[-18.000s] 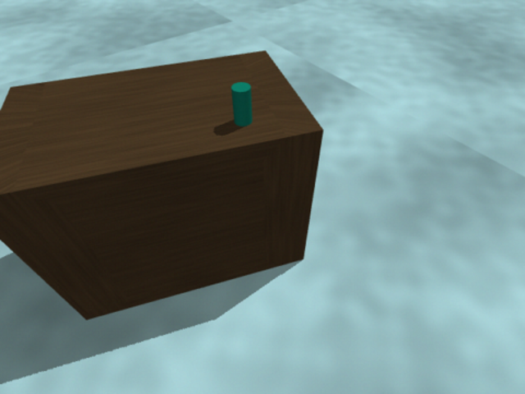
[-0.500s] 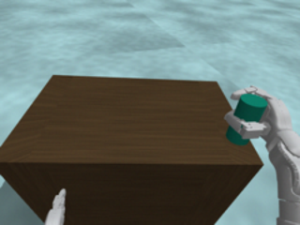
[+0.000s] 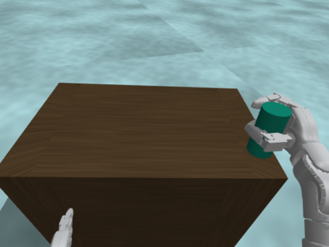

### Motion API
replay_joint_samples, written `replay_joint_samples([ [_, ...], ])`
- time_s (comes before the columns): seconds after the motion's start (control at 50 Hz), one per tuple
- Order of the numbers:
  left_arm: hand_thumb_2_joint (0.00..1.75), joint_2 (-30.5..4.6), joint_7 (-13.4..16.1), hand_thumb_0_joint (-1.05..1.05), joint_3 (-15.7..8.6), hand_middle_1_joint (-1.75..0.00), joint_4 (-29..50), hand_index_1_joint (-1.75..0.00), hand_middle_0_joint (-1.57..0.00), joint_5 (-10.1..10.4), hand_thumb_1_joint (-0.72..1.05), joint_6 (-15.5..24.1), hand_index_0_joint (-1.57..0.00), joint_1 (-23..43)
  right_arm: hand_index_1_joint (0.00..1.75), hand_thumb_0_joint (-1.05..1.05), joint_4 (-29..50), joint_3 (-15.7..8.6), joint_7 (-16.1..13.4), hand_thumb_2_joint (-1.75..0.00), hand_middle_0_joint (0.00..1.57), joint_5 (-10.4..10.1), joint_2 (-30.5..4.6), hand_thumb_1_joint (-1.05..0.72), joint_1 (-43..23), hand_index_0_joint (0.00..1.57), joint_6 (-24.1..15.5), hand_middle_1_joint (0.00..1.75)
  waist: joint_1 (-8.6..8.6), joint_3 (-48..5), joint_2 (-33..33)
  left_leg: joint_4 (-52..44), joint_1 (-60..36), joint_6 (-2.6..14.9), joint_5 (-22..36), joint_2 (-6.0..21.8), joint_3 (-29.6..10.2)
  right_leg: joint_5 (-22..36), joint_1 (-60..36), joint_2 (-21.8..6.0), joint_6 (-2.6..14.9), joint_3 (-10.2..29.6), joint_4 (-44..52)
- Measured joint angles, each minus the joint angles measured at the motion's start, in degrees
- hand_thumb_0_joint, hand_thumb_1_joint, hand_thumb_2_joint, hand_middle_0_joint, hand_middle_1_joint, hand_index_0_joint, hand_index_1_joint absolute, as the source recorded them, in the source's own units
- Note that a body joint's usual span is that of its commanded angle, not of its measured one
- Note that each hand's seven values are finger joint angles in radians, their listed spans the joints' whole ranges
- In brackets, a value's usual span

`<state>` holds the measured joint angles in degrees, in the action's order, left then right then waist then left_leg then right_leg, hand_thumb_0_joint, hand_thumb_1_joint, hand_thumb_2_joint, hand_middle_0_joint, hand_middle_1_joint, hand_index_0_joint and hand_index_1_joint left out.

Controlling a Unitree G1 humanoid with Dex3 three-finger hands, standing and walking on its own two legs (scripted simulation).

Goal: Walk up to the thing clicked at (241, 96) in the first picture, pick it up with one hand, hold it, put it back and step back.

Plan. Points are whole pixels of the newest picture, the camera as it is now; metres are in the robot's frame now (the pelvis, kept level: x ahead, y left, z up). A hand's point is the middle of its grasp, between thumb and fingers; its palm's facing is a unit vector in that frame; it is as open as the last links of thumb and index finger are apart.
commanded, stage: hold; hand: right
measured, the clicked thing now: (267, 131) +0.32 -0.18 +0.20
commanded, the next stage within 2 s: crouch in 1.14 s
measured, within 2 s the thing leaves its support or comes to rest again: neither
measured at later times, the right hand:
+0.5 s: hand (257, 123) +0.33 -0.16 +0.21, palm faces +0.01 +1.00 -0.04, open 7.8 cm
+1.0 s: hand (258, 120) +0.34 -0.16 +0.22, palm faces +0.00 +1.00 -0.04, open 7.8 cm
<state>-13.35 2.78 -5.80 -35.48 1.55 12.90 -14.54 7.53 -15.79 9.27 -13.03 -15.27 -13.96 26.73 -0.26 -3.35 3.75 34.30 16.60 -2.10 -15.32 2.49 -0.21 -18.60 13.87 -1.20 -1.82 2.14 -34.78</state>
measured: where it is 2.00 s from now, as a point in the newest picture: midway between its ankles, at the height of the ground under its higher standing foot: outside the picture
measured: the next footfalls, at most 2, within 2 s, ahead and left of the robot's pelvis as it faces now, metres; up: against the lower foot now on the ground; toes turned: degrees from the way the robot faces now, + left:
none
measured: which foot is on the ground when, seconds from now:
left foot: down 0.00-1.00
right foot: down 0.00-1.00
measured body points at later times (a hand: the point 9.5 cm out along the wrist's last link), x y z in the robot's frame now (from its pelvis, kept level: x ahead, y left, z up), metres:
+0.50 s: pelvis +0.00 +0.01 +0.00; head -0.03 +0.04 +0.45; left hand +0.17 +0.27 -0.07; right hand +0.33 -0.21 +0.21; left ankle +0.03 +0.14 -0.73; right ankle +0.00 -0.14 -0.73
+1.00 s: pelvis +0.01 +0.00 +0.00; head -0.03 +0.04 +0.45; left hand +0.18 +0.26 -0.07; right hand +0.33 -0.21 +0.22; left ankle +0.03 +0.14 -0.73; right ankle +0.00 -0.14 -0.73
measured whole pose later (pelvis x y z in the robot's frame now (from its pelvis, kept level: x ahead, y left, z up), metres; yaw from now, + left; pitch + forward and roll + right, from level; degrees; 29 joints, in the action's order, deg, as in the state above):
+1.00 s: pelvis +0.01 +0.00 +0.00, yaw +0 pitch -2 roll +0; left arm -13.3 2.5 -6.2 -36.2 1.9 11.3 -13.4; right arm 4.4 -15.2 9.0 -13.0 -15.2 -17.2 27.8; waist -0.4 -3.4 4.2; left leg 33.9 16.0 -1.9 -15.6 2.5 0.1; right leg -18.4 13.0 -1.2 -2.0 2.4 -33.7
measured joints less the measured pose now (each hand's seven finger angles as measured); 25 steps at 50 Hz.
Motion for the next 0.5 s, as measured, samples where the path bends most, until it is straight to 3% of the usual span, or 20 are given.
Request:
replay_joint_samples([
  [0.26, 0.05, 0.2, -0.12, -0.01, -0.01, -0.04, -0.55, -0.05, -0.05, 0.07, -0.53, -0.16, -0.05, 0.89, 1.07, 0.03, -3.76, -0.25, 0.09, -1.16, 0.93, -0.4, -0.31, 0.12, -3.41, 0.82, 1.26, 1.12, -0.16, -0.12, 0.57, -0.13, -0.14, 0.14, 0.0, -0.03, 0.14, 0.27, -0.28, -0.04, -0.13, 0.12, 0.54],
  [0.5, 0.05, -0.22, -0.28, -0.01, -0.42, -0.04, 0.96, -0.05, -0.04, 0.12, -0.54, -0.83, -0.05, -0.08, 1.07, 0.03, -2.49, 0.11, -0.88, -1.16, 0.93, 0.24, 0.47, 0.12, -2.05, 0.82, 0.71, 1.12, -0.25, 0.25, 0.28, 0.06, 0.21, 0.41, -0.3, -0.18, 0.19, 0.24, -0.2, -0.22, -0.4, 0.15, 0.88],
])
